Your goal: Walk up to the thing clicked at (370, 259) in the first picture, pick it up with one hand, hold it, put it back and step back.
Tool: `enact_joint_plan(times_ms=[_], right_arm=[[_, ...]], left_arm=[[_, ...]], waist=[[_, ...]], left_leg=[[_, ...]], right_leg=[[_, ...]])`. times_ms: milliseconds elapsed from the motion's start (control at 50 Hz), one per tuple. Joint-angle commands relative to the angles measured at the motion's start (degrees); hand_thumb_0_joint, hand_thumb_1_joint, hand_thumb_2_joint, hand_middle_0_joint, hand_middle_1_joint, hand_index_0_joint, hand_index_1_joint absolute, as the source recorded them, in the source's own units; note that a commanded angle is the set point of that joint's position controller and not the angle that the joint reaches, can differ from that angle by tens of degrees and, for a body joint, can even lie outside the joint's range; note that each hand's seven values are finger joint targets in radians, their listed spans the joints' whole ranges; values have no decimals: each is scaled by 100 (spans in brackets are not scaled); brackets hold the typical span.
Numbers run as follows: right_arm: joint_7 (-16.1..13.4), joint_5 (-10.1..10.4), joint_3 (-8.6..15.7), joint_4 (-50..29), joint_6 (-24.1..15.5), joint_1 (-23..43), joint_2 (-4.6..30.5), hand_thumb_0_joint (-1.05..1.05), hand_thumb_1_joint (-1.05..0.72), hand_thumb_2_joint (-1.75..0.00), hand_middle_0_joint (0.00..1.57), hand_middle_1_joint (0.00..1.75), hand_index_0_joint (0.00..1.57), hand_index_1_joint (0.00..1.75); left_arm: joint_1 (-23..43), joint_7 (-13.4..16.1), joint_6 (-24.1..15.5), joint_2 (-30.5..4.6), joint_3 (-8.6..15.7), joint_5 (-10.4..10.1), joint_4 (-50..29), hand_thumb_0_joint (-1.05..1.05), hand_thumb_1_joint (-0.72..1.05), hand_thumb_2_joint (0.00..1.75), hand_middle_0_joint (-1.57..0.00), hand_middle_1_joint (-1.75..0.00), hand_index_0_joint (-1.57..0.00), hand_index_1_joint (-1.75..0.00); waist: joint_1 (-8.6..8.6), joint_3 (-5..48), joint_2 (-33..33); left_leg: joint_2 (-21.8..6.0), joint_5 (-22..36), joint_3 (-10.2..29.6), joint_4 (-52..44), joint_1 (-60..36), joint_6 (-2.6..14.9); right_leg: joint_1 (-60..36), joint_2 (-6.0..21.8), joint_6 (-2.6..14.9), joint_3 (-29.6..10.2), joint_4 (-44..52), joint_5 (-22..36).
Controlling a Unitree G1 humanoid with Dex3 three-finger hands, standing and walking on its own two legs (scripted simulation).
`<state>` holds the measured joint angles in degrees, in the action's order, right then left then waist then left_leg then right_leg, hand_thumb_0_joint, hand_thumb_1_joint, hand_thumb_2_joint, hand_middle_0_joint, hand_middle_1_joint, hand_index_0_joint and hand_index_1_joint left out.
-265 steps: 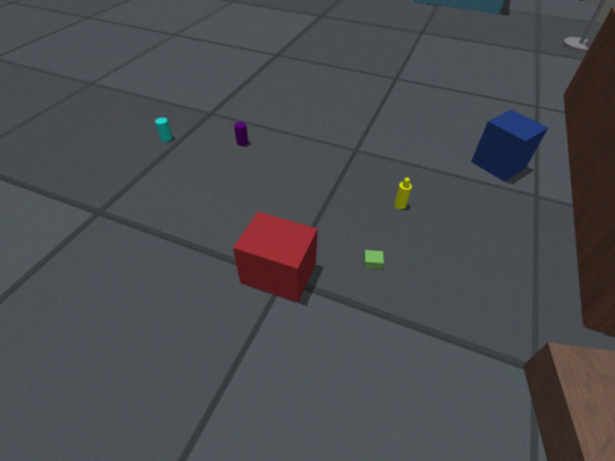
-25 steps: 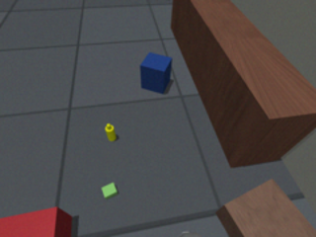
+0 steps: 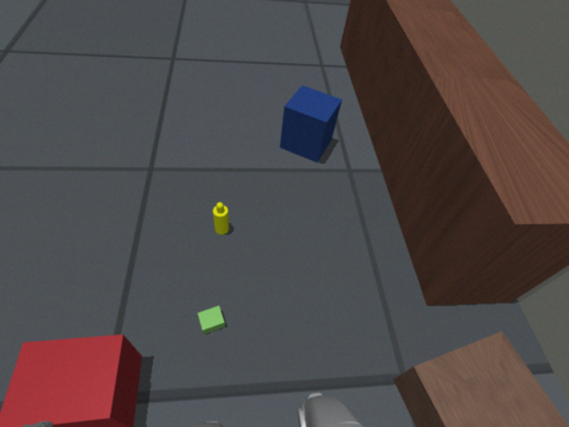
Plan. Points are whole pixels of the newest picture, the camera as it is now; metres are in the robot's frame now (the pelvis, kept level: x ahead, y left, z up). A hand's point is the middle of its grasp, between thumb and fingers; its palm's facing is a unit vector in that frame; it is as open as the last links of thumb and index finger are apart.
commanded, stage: walk up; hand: left
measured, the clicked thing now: (211, 319) +0.52 +0.18 -0.73
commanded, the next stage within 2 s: none
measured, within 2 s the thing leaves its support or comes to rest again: neither
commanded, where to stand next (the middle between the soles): +0.10 -0.03 m, yaw -2 degrees
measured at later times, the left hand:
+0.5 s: hand out of the picture +0.11 +0.22 -0.11, palm faces +0.00 -0.86 -0.51, open 7.3 cm
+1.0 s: hand out of the picture +0.12 +0.23 -0.14, palm faces -0.03 -0.92 -0.39, open 7.3 cm
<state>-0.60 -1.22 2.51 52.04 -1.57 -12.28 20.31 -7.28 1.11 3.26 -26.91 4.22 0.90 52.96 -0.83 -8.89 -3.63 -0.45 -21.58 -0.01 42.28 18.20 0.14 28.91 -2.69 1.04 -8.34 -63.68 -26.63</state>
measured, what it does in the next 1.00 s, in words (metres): steps on the spot: right foot, then left foot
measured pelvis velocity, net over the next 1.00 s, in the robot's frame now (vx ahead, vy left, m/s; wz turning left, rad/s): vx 0.06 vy -0.06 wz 0.03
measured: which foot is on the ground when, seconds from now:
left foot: down 0.00-0.28, up 0.30-0.68, down 0.70-1.00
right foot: up 0.00-0.26, down 0.28-0.72, up 0.74-1.00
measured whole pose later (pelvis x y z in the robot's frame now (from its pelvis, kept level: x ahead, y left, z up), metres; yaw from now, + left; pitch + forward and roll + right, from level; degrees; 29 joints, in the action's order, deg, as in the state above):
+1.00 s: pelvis +0.06 -0.06 +0.01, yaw +2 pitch -2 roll +1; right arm 0.7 -1.0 3.3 51.1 -2.1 -22.1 25.3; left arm -14.2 -1.9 -1.4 -25.2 3.1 0.4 53.0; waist 1.8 -5.7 -2.2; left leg -3.5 -22.8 2.2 36.6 11.3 -2.2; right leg 26.2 2.8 0.5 0.5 -43.0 -17.6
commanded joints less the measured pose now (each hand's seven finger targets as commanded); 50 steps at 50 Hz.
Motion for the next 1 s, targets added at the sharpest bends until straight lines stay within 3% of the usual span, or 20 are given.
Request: enact_joint_plan(times_ms=[0, 140, 220, 240, 260, 280, 300, 360, 460, 560, 600, 640, 660, 680, 700, 720, 780, 860, 940, 980], right_arm=[[-244, 16, 758, -273, -398, -889, 2193, 0, -90, -90, 20, 30, 20, 30], [100, -80, 597, -663, -318, -507, 2021, 0, -90, -90, 20, 30, 20, 30], [126, 4, 329, -813, 66, 35, 1461, 0, -90, -90, 20, 30, 20, 30], [113, 73, 200, -789, 139, -227, 1071, 0, -90, -90, 20, 30, 20, 30], [76, 136, 130, -912, 163, -361, 806, 0, -90, -90, 20, 30, 20, 30], [-10, 136, 271, -872, 278, -308, 1196, 0, -90, -90, 20, 30, 20, 30], [-44, 156, 388, -716, 320, -356, 1466, 0, -90, -90, 20, 30, 20, 30], [23, 31, 502, -552, 466, -759, 1659, 0, -90, -90, 20, 30, 20, 30], [217, -144, 619, -787, 606, -635, 1658, 0, -90, -90, 20, 30, 20, 30], [287, 4, 547, -512, 421, -660, 1497, 0, -90, -90, 20, 30, 20, 30], [269, 44, 502, -422, 328, -540, 1474, 0, -90, -90, 20, 30, 20, 30], [215, -6, 499, -296, 282, -735, 1429, 0, -90, -90, 20, 30, 20, 30], [188, -80, 520, -284, 251, -802, 1496, 0, -90, -90, 20, 30, 20, 30], [164, -193, 577, -409, 211, -810, 1830, 0, -90, -90, 20, 30, 20, 30], [227, -72, 793, -419, 44, -1320, 2648, 0, -90, -90, 20, 30, 20, 30], [228, -37, 865, -373, -25, -1177, 2865, 0, -90, -90, 20, 30, 20, 30], [124, -2, 645, -463, -261, -688, 2165, 0, -90, -90, 20, 30, 20, 30], [126, -18, 555, -538, -375, -770, 1988, 0, -90, -90, 20, 30, 20, 30], [48, 34, 347, -616, -197, -285, 1712, 0, -90, -90, 20, 30, 20, 30], [19, 163, 243, -647, -10, -205, 1354, 0, -90, -90, 20, 30, 20, 30]], left_arm=[[49, -329, -157, -1136, 380, 184, -570, 0, 90, 90, -20, -30, -20, -30], [-292, -494, -522, -992, 300, 17, -436, 0, 90, 90, -20, -30, -20, -30], [-1411, -167, -668, -690, 242, -53, 96, 0, 90, 90, -20, -30, -20, -30], [-1484, -81, -717, -911, 296, -31, 72, 0, 90, 90, -20, -30, -20, -30], [-1402, -2, -774, -1481, 384, 86, -86, 0, 90, 90, -20, -30, -20, -30], [-1030, 38, -731, -1737, 349, 73, -276, 0, 90, 90, -20, -30, -20, -30], [-725, 60, -722, -1663, 346, 62, -356, 0, 90, 90, -20, -30, -20, -30], [-774, 246, -721, -1616, 408, -28, -336, 0, 90, 90, -20, -30, -20, -30], [-972, 432, -793, -1417, 475, -3, -465, 0, 90, 90, -20, -30, -20, -30], [-409, 212, -762, -1190, 407, 171, -757, 0, 90, 90, -20, -30, -20, -30], [-205, 112, -630, -1259, 382, 160, -798, 0, 90, 90, -20, -30, -20, -30], [-120, 102, -510, -1143, 277, 15, -757, 0, 90, 90, -20, -30, -20, -30], [-220, 128, -478, -980, 203, -19, -706, 0, 90, 90, -20, -30, -20, -30], [-456, 160, -463, -732, 129, -83, -689, 0, 90, 90, -20, -30, -20, -30], [-332, 46, -545, -827, 142, 26, -918, 0, 90, 90, -20, -30, -20, -30], [371, 48, -602, -1293, 236, 133, -872, 0, 90, 90, -20, -30, -20, -30], [-410, -150, -671, -1174, 231, 9, -505, 0, 90, 90, -20, -30, -20, -30], [-489, -344, -644, -999, 270, 53, -549, 0, 90, 90, -20, -30, -20, -30], [-686, -210, -666, -680, 181, -80, -376, 0, 90, 90, -20, -30, -20, -30], [-1157, -58, -730, -771, 198, -109, -145, 0, 90, 90, -20, -30, -20, -30]], waist=[[384, 853, 844], [343, 92, 2022], [-228, 555, 1490], [-257, 773, 557], [-183, 830, -588], [-116, 868, -118], [-11, 661, 139], [96, 653, -182], [-23, 848, -298], [-53, 671, -1309], [-75, 592, -1429], [148, 637, -861], [235, 682, -414], [223, 775, 636], [594, 1021, 1675], [778, 322, 1292], [269, 129, 840], [273, 226, 1315], [-7, 443, 1810], [-251, 857, 1247]], left_leg=[[-1759, -740, 2558, -2160, -2142, 1065], [-1318, -1143, 1199, -2677, -490, 1210], [-701, 1280, 185, -648, 550, 752], [-394, 773, -53, 402, 598, 509], [159, -686, 205, 1259, 1300, 182], [81, -1489, 918, 1628, 1011, 157], [-1, -1472, 1178, 2065, 890, 140], [28, -812, 1321, 2683, 1405, 62], [72, -203, 1343, 3316, 1704, -112], [8, -513, 300, 1104, 868, -129], [67, -805, -157, 299, 162, -80], [156, 207, -278, -551, -669, 7], [139, 224, -27, -905, -745, 78], [-690, -3, 1477, -1768, -626, 396], [-1883, -3485, 4188, -3017, -954, 1311], [-2355, -4762, 5151, -3507, -495, 1858], [-1633, -2296, 3006, -2516, -1359, 1382], [-1335, -465, 1787, -2424, -880, 1310], [-1039, 2990, 639, -1211, 186, 941], [-528, 2823, 180, 132, 191, 578]], right_leg=[[1482, 405, -74, -370, -144, 381], [-43, 505, -167, 839, 1754, 151], [-2279, 33, -220, 1356, 3471, 1458], [-2492, 369, -228, 877, 3973, 1691], [-2363, 1718, 157, -1265, 4256, 2213], [-1489, 2627, 983, -2317, 4654, 1209], [-1191, 2605, 1238, -2208, 4538, 962], [-1602, 2213, 934, -1313, 4122, 1712], [-1668, 2151, 1112, -703, 3872, 1940], [-919, 1609, 948, -91, 4143, -908], [-411, 1563, 929, 15, 3867, -616], [49, 1502, 708, 87, 3083, 362], [121, 1346, 525, 227, 2436, 831], [278, 911, 257, 503, 1371, 994], [1363, -24, 126, 1005, 225, -1177], [1857, 427, 119, 238, -235, -919], [2082, 842, 103, 143, 29, 444], [859, 771, -106, 641, 1004, 568], [-1160, 403, -36, 1053, 2330, 1046], [-2066, 218, -73, 1122, 3466, 2287]])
